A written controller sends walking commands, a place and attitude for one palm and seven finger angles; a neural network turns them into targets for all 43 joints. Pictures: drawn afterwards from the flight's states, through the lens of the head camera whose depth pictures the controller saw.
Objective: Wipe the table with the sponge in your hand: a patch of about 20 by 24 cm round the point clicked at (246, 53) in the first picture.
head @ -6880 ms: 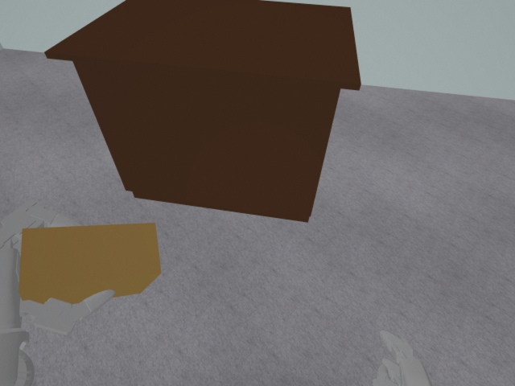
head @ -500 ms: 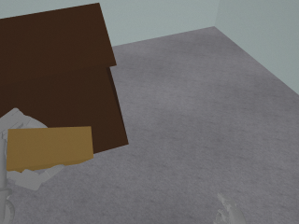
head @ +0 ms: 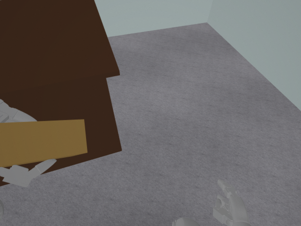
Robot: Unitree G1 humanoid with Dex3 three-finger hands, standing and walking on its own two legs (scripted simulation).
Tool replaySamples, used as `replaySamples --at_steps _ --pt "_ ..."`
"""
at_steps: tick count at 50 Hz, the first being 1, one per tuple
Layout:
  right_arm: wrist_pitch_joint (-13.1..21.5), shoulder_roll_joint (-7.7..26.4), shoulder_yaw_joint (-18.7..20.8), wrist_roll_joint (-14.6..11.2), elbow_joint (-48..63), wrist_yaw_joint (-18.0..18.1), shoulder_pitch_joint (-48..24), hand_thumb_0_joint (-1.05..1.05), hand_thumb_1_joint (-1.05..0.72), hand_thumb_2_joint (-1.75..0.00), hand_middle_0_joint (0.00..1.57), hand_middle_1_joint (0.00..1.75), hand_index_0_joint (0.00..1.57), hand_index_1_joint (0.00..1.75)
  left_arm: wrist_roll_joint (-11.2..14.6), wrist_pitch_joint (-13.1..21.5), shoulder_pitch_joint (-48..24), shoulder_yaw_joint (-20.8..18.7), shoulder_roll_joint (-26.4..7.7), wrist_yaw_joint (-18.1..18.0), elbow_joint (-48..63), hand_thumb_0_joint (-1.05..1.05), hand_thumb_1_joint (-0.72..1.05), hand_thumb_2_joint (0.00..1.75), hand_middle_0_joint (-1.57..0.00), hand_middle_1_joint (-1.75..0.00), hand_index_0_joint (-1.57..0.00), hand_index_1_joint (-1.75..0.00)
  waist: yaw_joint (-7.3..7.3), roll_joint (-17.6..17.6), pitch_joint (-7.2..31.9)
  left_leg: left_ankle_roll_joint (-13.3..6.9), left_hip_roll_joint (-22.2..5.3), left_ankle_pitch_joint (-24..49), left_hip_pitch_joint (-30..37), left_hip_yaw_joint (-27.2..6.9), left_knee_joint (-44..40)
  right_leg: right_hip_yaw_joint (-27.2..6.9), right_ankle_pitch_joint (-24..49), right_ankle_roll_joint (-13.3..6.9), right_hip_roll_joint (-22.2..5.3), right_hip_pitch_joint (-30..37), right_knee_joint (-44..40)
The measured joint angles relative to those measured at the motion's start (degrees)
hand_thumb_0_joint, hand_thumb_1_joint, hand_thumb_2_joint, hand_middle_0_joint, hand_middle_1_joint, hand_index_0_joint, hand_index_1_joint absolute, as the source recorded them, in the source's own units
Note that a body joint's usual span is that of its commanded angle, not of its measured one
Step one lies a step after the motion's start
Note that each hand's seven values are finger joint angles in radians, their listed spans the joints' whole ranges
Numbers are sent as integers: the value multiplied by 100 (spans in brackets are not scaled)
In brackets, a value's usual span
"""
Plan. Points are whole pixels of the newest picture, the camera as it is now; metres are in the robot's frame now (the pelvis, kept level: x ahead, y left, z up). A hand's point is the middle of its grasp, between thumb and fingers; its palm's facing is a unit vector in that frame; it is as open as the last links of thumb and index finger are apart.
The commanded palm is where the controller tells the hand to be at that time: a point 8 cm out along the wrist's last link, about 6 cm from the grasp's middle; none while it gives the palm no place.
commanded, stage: take the last steps up to it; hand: left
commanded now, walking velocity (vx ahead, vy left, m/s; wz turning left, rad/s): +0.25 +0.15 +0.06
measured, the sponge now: (54, 142) +0.25 +0.20 +0.16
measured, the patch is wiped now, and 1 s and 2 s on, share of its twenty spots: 0.00 0.00 0.00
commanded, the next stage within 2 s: come to a stop and stand still in 0.60 s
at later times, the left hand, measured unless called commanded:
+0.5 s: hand (20, 108) +0.31 +0.28 +0.18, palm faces +0.38 -0.80 -0.47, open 10.1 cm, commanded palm +0.25 +0.33 +0.19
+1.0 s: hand (15, 95) +0.35 +0.32 +0.17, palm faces +0.40 -0.80 -0.44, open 10.1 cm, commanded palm +0.29 +0.37 +0.19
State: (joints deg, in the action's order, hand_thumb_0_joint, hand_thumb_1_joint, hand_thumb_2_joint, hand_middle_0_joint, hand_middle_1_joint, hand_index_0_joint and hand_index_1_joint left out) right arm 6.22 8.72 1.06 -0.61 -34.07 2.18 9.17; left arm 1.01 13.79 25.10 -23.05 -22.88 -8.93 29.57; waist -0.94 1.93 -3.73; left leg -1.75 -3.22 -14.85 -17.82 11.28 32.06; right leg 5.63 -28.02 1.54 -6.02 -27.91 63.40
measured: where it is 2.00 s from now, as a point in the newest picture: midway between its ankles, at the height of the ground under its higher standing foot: outside the picture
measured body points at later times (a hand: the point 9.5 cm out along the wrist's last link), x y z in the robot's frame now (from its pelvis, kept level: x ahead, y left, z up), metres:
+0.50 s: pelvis +0.10 +0.05 +0.00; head +0.14 +0.06 +0.44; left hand +0.28 +0.32 +0.21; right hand +0.27 -0.22 -0.08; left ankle +0.15 +0.18 -0.73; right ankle +0.07 -0.09 -0.73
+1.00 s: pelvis +0.13 +0.08 +0.00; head +0.16 +0.07 +0.45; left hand +0.32 +0.36 +0.19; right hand +0.30 -0.14 -0.10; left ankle +0.14 +0.20 -0.73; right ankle +0.13 +0.00 -0.73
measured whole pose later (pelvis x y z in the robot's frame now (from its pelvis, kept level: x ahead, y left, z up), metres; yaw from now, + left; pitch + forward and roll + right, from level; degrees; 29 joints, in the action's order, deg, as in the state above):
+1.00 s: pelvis +0.13 +0.08 +0.00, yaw +1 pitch +0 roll +1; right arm 2.2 11.9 -1.9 0.2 -34.7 3.3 11.0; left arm 1.2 10.1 27.0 -20.0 -19.9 -9.1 28.0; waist -0.9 -0.9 -3.5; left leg 1.7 -1.5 -15.2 -16.0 4.2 33.0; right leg 8.5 -18.5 -2.3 -2.3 -14.7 33.6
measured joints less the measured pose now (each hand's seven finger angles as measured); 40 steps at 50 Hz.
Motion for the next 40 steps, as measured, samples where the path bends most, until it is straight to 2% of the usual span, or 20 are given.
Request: replaySamples --at_steps 3,7,8,10,13,15,17,20,23,25,26,28,29,31,34,38,39,40 --pt "94 -80 -119 17 -22 -15 154 1 -91 -90 20 30 20 30 34 59 272 71 67 41 205 -1 -50 99 -72 -135 -75 -134 23 -162 52 24 -22 -41 154 -2 -147 228 326 27 29 105 -1088" --pt "53 -71 -211 32 -107 42 387 1 -90 -90 21 30 20 30 26 35 426 101 -21 75 124 -1 -50 99 -72 -135 -75 -134 96 -331 111 109 -6 -351 233 -61 137 445 788 4 161 744 -2674" --pt "13 -18 -210 32 -140 55 414 1 -90 -90 21 30 20 30 -3 18 372 113 -15 84 39 -1 -50 99 -72 -135 -75 -134 116 -424 116 118 -47 -517 165 -115 394 491 1088 -161 203 825 -2801" --pt "-113 118 -164 40 -331 43 342 1 -90 -90 21 30 20 30 -23 1 191 177 100 107 -215 -1 -50 99 -72 -135 -75 -134 150 -555 75 154 12 -979 -172 -407 1461 548 1030 -382 203 836 -2578" --pt "-282 295 -95 44 -531 -14 223 1 -90 -90 21 30 20 30 -5 -56 25 227 317 122 -515 -1 -50 99 -72 -135 -75 -134 175 -459 -11 282 203 -1002 -777 -708 3113 492 910 -385 89 1030 -2667" --pt "-331 397 -64 65 -520 -17 177 1 -90 -90 21 30 20 30 -48 -36 69 244 415 101 -536 -1 -50 99 -72 -135 -75 -134 125 -379 -54 335 142 -833 -1048 -764 3382 485 1002 -298 35 1192 -2919" --pt "-342 461 -17 85 -425 -14 154 1 -91 -90 21 30 20 30 -83 -6 179 270 429 79 -398 -1 -50 99 -72 -135 -75 -134 65 -246 -108 347 24 -666 -1117 -730 2913 472 1079 -255 -40 1320 -3132" --pt "-314 532 77 117 -194 7 165 1 -91 -90 20 30 20 30 -109 62 374 284 316 38 -5 -1 -50 99 -72 -135 -75 -134 28 -34 -185 319 -108 -464 -893 -579 1607 429 1082 -150 -167 1432 -3250" --pt "-283 608 186 129 1 45 182 1 -91 -90 20 30 20 30 -111 117 511 222 167 -18 360 -1 -50 99 -72 -135 -75 -134 20 67 -201 310 -74 -88 -460 -420 431 367 931 11 -275 1475 -3096" --pt "-254 676 261 108 144 92 220 1 -91 -90 20 30 20 30 -88 156 512 133 61 -48 519 -1 -50 99 -72 -135 -75 -134 31 -5 -132 239 -62 407 -131 -338 -182 313 679 119 -292 1383 -2697" --pt "-241 613 311 83 148 117 180 1 -91 -90 20 30 20 30 -67 180 395 65 -30 -57 489 -1 -50 99 -72 -135 -75 -134 42 66 -140 182 -13 459 -181 -293 -7 174 379 108 -329 1245 -2281" --pt "-209 440 312 54 105 140 102 1 -91 -90 20 30 20 30 -62 226 110 -21 -144 -49 208 -1 -50 99 -72 -135 -75 -134 78 110 -114 96 1 157 -267 -247 319 -99 -340 41 -166 843 -1149" --pt "-187 355 271 45 73 128 75 1 -91 -90 20 30 19 30 -58 202 12 -51 -156 -38 60 -1 -50 99 -72 -135 -75 -134 69 79 -73 69 -13 55 -276 -257 354 -122 -447 31 -61 665 -716" --pt "-129 194 156 19 24 69 57 1 -91 -90 20 30 19 30 -33 100 -75 -74 -99 -19 -97 -1 -50 99 -72 -135 -75 -134 50 8 -1 48 -28 15 -237 -271 273 -40 -371 36 69 443 -396" --pt "-29 20 -37 6 12 -8 116 1 -91 -90 20 30 20 30 18 -12 33 19 68 3 -6 -1 -50 99 -72 -135 -75 -134 58 -106 60 33 -8 62 -158 -255 108 156 -90 52 161 434 -910" --pt "15 -101 -267 42 -15 -4 230 1 -90 -90 20 30 20 30 57 -92 297 185 106 39 204 -1 -50 99 -72 -135 -75 -134 116 -234 80 41 71 -24 -114 -219 139 299 364 42 312 895 -2362" --pt "-8 -111 -316 52 -30 10 245 1 -90 -90 21 30 20 30 54 -102 323 188 74 47 204 -1 -50 99 -72 -135 -75 -134 137 -255 71 57 89 -82 -122 -210 220 293 727 -26 348 1044 -2736" --pt "-54 -78 -345 58 -74 23 233 1 -90 -90 21 30 20 30 41 -112 303 220 103 60 138 -1 -50 99 -72 -135 -75 -134 144 -388 37 77 31 -145 -119 -257 314 334 934 -195 420 1121 -2831"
